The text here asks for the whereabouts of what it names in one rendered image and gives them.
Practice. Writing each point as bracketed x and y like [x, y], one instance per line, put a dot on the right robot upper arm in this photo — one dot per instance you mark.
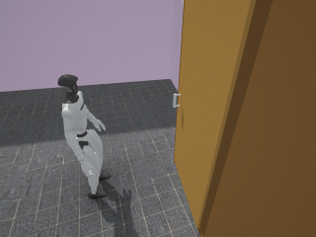
[68, 114]

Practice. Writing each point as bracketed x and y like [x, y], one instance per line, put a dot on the left robot upper arm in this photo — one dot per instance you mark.
[80, 93]

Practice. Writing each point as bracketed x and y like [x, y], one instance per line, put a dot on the left robot forearm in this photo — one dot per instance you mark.
[90, 116]

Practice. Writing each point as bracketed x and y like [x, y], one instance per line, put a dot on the robot right hand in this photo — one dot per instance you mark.
[88, 166]

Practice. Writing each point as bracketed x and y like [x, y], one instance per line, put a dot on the wardrobe door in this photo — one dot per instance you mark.
[213, 41]
[264, 178]

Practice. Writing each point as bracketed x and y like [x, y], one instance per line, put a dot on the robot shin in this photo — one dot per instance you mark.
[93, 182]
[100, 165]

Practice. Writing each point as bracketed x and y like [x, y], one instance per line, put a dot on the right robot forearm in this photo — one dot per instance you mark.
[74, 144]

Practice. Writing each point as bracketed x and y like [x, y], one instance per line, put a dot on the left robot shin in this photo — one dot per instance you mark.
[100, 165]

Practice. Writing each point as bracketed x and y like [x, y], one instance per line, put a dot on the robot left hand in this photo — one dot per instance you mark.
[97, 123]

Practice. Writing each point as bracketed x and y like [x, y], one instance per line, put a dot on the handle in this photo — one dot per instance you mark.
[175, 100]

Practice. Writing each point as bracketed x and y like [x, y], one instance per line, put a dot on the right robot shin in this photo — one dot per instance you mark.
[93, 182]

